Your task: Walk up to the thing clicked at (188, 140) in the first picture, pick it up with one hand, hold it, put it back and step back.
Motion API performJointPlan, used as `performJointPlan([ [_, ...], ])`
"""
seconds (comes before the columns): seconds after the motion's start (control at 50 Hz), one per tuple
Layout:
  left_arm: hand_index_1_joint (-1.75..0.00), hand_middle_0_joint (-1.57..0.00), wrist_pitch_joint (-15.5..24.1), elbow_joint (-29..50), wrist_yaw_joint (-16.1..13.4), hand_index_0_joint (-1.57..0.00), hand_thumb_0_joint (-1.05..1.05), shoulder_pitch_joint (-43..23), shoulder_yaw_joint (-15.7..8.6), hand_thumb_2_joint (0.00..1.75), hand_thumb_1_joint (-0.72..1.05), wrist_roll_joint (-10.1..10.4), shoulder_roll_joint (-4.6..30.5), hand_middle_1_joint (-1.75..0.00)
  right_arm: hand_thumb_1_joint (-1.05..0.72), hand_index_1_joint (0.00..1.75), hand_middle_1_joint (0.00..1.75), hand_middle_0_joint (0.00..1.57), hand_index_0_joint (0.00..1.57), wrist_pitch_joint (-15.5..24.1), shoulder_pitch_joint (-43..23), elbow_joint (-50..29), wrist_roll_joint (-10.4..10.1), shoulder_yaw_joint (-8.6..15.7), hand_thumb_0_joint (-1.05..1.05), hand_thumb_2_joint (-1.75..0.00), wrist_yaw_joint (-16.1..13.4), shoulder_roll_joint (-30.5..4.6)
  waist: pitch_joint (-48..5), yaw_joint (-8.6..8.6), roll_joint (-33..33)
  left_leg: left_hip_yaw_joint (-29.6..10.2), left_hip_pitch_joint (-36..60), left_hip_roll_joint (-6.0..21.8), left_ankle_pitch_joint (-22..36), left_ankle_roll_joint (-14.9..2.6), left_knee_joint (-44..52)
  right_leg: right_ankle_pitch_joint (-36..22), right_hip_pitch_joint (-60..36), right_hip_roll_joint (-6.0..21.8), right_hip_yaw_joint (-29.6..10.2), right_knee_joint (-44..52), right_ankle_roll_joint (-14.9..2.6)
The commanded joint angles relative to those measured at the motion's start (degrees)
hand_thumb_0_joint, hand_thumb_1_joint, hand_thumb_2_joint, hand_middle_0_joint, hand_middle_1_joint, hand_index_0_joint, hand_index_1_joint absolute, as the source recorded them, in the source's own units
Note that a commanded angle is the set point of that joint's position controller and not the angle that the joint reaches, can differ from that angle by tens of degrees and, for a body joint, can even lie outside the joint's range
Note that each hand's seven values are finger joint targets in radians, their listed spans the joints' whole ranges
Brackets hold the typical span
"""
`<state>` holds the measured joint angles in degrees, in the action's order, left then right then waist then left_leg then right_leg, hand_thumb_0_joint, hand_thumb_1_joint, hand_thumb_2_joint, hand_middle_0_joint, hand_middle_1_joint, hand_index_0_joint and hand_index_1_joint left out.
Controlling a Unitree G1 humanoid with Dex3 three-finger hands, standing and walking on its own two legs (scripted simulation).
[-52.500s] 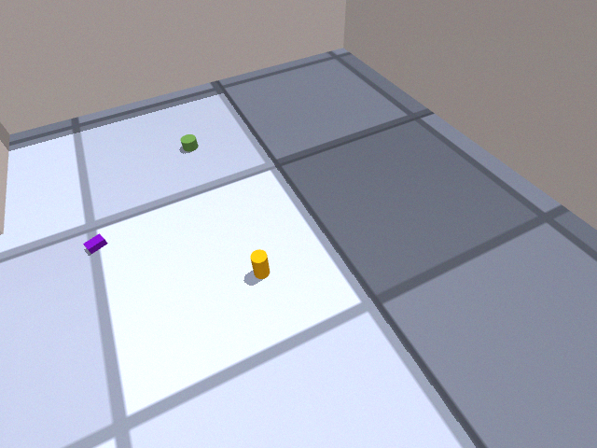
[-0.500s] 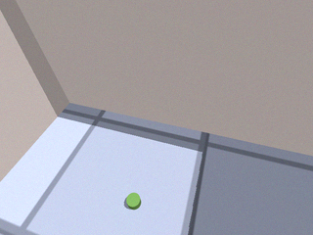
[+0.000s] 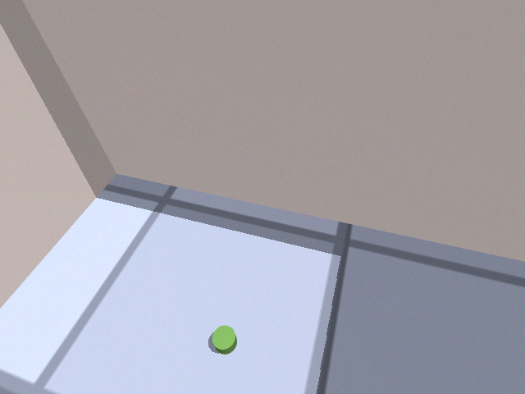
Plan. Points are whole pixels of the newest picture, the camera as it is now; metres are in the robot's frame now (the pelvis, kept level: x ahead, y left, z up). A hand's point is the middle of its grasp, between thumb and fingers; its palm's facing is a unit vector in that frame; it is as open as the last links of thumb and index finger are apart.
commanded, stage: stand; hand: left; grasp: from above
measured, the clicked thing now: (224, 339) +0.44 +0.20 -0.75
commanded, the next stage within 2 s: step back in 0.62 s
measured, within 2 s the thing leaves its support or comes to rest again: neither
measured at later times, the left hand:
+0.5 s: hand out of the picture +0.07 +0.24 -0.16, palm faces +0.00 -0.94 -0.34, open 7.4 cm
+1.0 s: hand out of the picture +0.09 +0.31 -0.18, palm faces +0.00 -0.93 -0.37, open 7.4 cm
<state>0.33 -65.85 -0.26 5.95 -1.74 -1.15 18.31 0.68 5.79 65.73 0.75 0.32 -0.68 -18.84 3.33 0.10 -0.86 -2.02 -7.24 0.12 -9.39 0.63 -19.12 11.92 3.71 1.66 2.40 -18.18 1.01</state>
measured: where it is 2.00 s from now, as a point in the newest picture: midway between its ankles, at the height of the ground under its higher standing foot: outside the picture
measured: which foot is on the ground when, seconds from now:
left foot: down 0.00-1.00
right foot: down 0.00-0.92, up 0.94-1.00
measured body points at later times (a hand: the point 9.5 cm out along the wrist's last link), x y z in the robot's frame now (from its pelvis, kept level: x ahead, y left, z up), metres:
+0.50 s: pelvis +0.00 -0.01 +0.00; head +0.02 -0.01 +0.45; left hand +0.07 +0.29 -0.13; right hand +0.07 -0.30 -0.14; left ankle +0.01 +0.13 -0.75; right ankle -0.02 -0.13 -0.75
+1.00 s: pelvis -0.05 +0.04 -0.02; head +0.02 +0.06 +0.42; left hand +0.09 +0.35 -0.16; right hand +0.02 -0.28 -0.14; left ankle -0.04 +0.13 -0.75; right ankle -0.05 -0.12 -0.71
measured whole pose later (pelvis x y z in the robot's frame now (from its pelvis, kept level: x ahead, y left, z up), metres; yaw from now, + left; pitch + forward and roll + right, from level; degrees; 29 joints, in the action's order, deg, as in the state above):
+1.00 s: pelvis -0.05 +0.04 -0.02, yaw +1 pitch -2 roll -1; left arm -3.2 -51.8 -1.7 0.8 -4.3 -0.7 23.2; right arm -1.6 8.3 55.1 1.2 3.1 0.6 -21.2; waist 11.4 -1.4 2.8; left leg -1.5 -17.5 -2.6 -18.5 -2.5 -37.5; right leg 32.3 23.4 -2.5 -7.9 -54.5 -0.9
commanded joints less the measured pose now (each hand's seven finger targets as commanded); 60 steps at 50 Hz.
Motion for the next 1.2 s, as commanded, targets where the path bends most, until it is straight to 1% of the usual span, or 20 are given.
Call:
performJointPlan([
  [0.0, -0.30, -0.20, 1.01, 2.95, -0.98, -0.20, 0.00, -1.25, -1.99, 0.90, 0.90, 0.30, 11.61, -0.30, -0.90, 0.30, 0.30, 0.20, 0.20, 1.02, -2.20, -3.09, 0.15, 1.89, 0.00, -0.90, -0.61, -11.46, -4.68, 0.42, 0.84, -4.69, 1.86, 6.84, 12.37, -1.88, 1.64, -8.93, 0.14, 6.04, -4.17, 2.59, -1.47],
  [0.18, -0.30, -0.20, 1.06, 3.00, -0.69, -0.20, 0.00, -1.44, -1.89, 0.90, 0.90, 0.15, 11.98, -0.30, -0.90, 0.30, 0.30, 0.20, 0.20, 0.85, -1.81, -2.88, 0.06, 1.81, 0.00, -0.90, -0.39, -11.62, -2.92, -0.14, 0.35, -4.99, 0.22, 6.34, 4.77, -1.39, 3.16, -3.77, 1.42, 5.91, -4.70, 3.53, -1.72],
  [0.32, -0.30, -0.20, 1.32, 3.38, -0.74, -0.20, 0.00, -1.02, -1.80, 0.90, 0.90, 0.31, 12.13, -0.30, -0.90, 0.30, 0.30, 0.20, 0.20, 1.16, -2.23, -3.15, 0.07, 1.84, 0.00, -0.90, -0.34, -11.93, -5.14, 0.23, 0.39, -4.91, 1.93, 6.88, 12.01, -1.65, 1.73, -9.01, 0.06, 6.23, -4.52, 2.76, -1.75],
  [0.58, -0.30, -0.20, 1.26, 3.72, -0.69, -0.20, 0.00, -0.96, -1.72, 0.90, 0.90, 0.51, 12.51, -0.30, -0.90, 0.30, 0.30, 0.20, 0.20, 1.16, -1.47, -3.16, -0.09, 1.50, 0.00, -0.90, -0.43, -12.17, -4.88, 0.12, 1.07, -4.42, 1.84, 6.83, 12.53, -1.66, 1.72, -11.01, -0.52, 6.42, -4.76, 2.75, -1.79],
  [0.6, -0.30, -0.20, 0.75, 4.59, -1.05, -0.20, 0.00, -1.01, -4.47, 0.90, 0.90, 1.63, 16.70, -0.30, -0.90, 0.30, 0.30, 0.20, 0.20, -0.04, -3.62, -4.64, -0.41, 2.57, 0.00, -0.90, 0.02, -14.82, 1.53, 0.00, 1.97, -4.39, -4.07, 5.41, 19.72, -2.98, -4.35, -19.49, 2.89, 5.61, -4.88, -1.93, -2.40],
  [0.64, -0.30, -0.20, 0.46, 6.62, -1.38, -0.20, 0.00, 0.77, -4.85, 0.90, 0.90, 1.86, 16.34, -0.30, -0.90, 0.30, 0.30, 0.20, 0.20, -0.67, -2.53, -6.26, -1.13, 2.72, 0.00, -0.90, 0.19, -13.57, -2.33, 0.11, 2.27, -2.68, -3.21, 4.32, 20.98, -3.35, -9.94, -23.91, 2.65, 6.85, -5.52, -4.17, -4.78],
  [0.7, -0.30, -0.20, -0.21, 10.16, -1.36, -0.20, 0.00, -2.01, -5.53, 0.90, 0.90, 1.41, 16.99, -0.30, -0.90, 0.30, 0.30, 0.20, 0.20, -1.76, -0.79, -8.19, -1.06, 3.61, 0.00, -0.90, 0.35, -13.26, -5.97, -0.83, 5.77, -0.16, -4.79, 0.41, 10.72, -2.97, -18.70, -22.39, 4.80, 11.90, -9.89, -3.64, -9.95],
  [0.74, -0.30, -0.20, -0.49, 13.19, -1.49, -0.20, 0.00, -4.89, -5.76, 0.90, 0.90, 0.44, 17.73, -0.30, -0.90, 0.30, 0.30, 0.20, 0.20, -2.80, 0.98, -9.60, -0.74, 4.11, 0.00, -0.90, 0.69, -12.86, -5.07, -1.35, 10.84, -0.20, -7.46, -2.96, -13.39, -3.14, -29.20, -22.31, 8.91, 17.94, -14.12, -2.88, -14.60],
  [0.76, -0.30, -0.20, -0.54, 14.53, -1.52, -0.20, 0.00, -5.44, -5.94, 0.90, 0.90, -0.20, 18.27, -0.30, -0.90, 0.30, 0.30, 0.20, 0.20, -3.19, 2.26, -10.62, -0.59, 4.42, 0.00, -0.90, 0.95, -13.14, -4.46, -1.65, 11.98, -1.66, -8.47, -2.35, -19.34, -3.61, -32.84, -21.73, 11.05, 19.47, -14.71, -3.66, -15.87],
  [0.82, -0.30, -0.20, -0.58, 16.34, -1.72, -0.20, 0.00, -7.35, -5.51, 0.90, 0.90, -0.59, 17.26, -0.30, -0.90, 0.30, 0.30, 0.20, 0.20, -2.95, 4.28, -11.74, -0.96, 4.78, 0.00, -0.90, 1.27, -12.78, -3.49, -2.21, 11.03, -1.56, -10.76, -0.93, -15.96, -3.73, -26.74, -22.95, 9.44, 15.77, -10.81, -9.21, -12.80],
  [0.84, -0.30, -0.20, -0.77, 17.18, -1.72, -0.20, 0.00, -7.93, -5.32, 0.90, 0.90, -0.42, 17.37, -0.30, -0.90, 0.30, 0.30, 0.20, 0.20, -2.55, 6.10, -11.75, -0.65, 4.89, 0.00, -0.90, 1.23, -12.83, -4.58, -2.75, 10.76, -0.22, -9.28, -0.46, -10.28, -3.57, -19.80, -21.63, 8.26, 14.18, -9.49, -12.62, -10.54],
  [0.86, -0.30, -0.20, -1.24, 17.96, -1.61, -0.20, 0.00, -8.02, -4.98, 0.90, 0.90, -0.02, 16.80, -0.30, -0.90, 0.30, 0.30, 0.20, 0.20, -2.01, 7.71, -11.56, -0.03, 5.13, 0.00, -0.90, 1.10, -13.06, -5.07, -3.37, 7.68, -0.03, -7.35, 0.68, 3.22, -3.49, -10.38, -17.86, 7.73, 11.21, -7.35, -17.46, -7.66],
  [0.88, -0.30, -0.20, -1.88, 18.48, -1.38, -0.20, 0.00, -5.73, -4.59, 0.90, 0.90, 0.77, 13.92, -0.30, -0.90, 0.30, 0.30, 0.20, 0.20, -1.51, 5.94, -12.48, 0.97, 5.90, 0.00, -0.90, 0.83, -15.86, -4.87, -1.69, -3.56, -9.83, -5.51, 7.04, 20.50, -4.81, -4.52, -8.38, 11.01, 3.40, -3.03, -26.55, -4.26],
  [0.9, -0.30, -0.20, -2.45, 18.93, -1.58, -0.20, 0.00, -3.58, -4.14, 0.90, 0.90, 1.16, 10.80, -0.30, -0.90, 0.30, 0.30, 0.20, 0.20, -0.94, 6.02, -13.56, 1.89, 6.85, 0.00, -0.90, 0.66, -19.59, -4.49, -1.12, -12.40, -22.37, 1.73, 15.10, 35.56, -8.23, -2.54, 21.58, 23.00, -6.24, -5.01, -35.32, -2.80],
  [0.92, -0.30, -0.20, -3.04, 18.39, -2.28, -0.20, 0.00, -2.00, -4.40, 0.90, 0.90, 0.90, 12.49, -0.30, -0.90, 0.30, 0.30, 0.20, 0.20, -0.80, 6.72, -14.14, 0.96, 7.30, 0.00, -0.90, 0.50, -22.30, -7.50, -1.98, -9.34, -23.48, 1.33, 18.33, 42.46, -11.67, -5.11, 28.14, 21.87, -7.68, -12.12, -42.82, -2.82],
  [0.94, -0.30, -0.20, -3.21, 18.16, -2.74, -0.20, 0.00, -1.86, -4.23, 0.90, 0.90, 0.78, 12.66, -0.30, -0.90, 0.30, 0.30, 0.20, 0.20, -0.84, 4.74, -15.10, 0.86, 7.39, 0.00, -0.90, 0.21, -22.12, -9.09, -1.99, -9.86, -25.14, 2.54, 19.27, 40.26, -12.38, -4.40, 27.84, 23.25, -8.15, -14.94, -47.15, -3.09],
  [0.96, -0.30, -0.20, -3.26, 17.97, -2.86, -0.20, 0.00, -2.15, -4.47, 0.90, 0.90, 0.93, 13.21, -0.30, -0.90, 0.30, 0.30, 0.20, 0.20, -0.89, 2.50, -15.72, 0.50, 6.86, 0.00, -0.90, -0.39, -19.35, -8.90, -1.20, -7.04, -20.95, 2.36, 17.63, 36.89, -13.04, -5.27, 24.77, 23.68, -7.52, -15.88, -50.55, -3.29],
  [1.0, -0.30, -0.20, -3.30, 17.16, -2.56, -0.20, 0.00, 1.69, -4.38, 0.90, 0.90, 1.58, 13.88, -0.30, -0.90, 0.30, 0.30, 0.20, 0.20, -0.98, -1.21, -17.56, 1.16, 6.21, 0.00, -0.90, -1.20, -16.16, -7.53, 1.80, -7.05, -12.27, 3.49, 12.75, 31.50, -11.09, -7.11, 17.92, 25.53, -6.70, -14.88, -52.45, -2.69],
  [1.08, -0.30, -0.20, -2.83, 18.99, -2.01, -0.20, 0.00, 1.14, -4.94, 0.90, 0.90, 0.68, 14.01, -0.30, -0.90, 0.30, 0.30, 0.20, 0.20, -0.88, 3.62, -18.45, 0.65, 6.27, 0.00, -0.90, -1.62, -14.95, -6.39, -1.26, -4.56, -11.90, 6.23, 13.54, 30.25, -13.23, -7.56, 17.65, 25.22, -6.40, -12.46, -49.00, -0.11],
  [1.18, -0.30, -0.20, -2.43, 20.60, -1.53, -0.20, 0.00, 1.08, -5.46, 0.90, 0.90, 0.56, 13.79, -0.30, -0.90, 0.30, 0.30, 0.20, 0.20, -1.00, 5.19, -19.94, 0.64, 6.74, 0.00, -0.90, -1.58, -16.72, -6.40, -3.17, -4.70, -13.00, 5.88, 16.38, 26.25, -16.66, -8.08, 18.83, 22.68, -4.54, -10.27, -38.94, 0.19],
])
